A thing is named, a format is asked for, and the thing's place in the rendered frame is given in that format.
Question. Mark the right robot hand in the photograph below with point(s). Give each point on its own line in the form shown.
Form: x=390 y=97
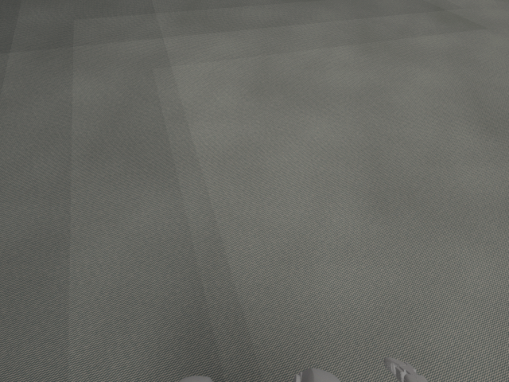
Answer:
x=403 y=371

